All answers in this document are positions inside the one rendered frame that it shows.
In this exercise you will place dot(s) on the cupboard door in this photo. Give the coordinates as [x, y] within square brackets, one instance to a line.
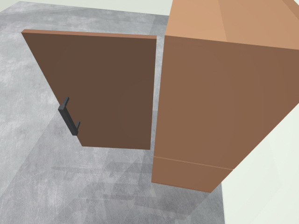
[109, 79]

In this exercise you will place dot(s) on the handle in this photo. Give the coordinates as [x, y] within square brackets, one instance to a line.
[67, 118]

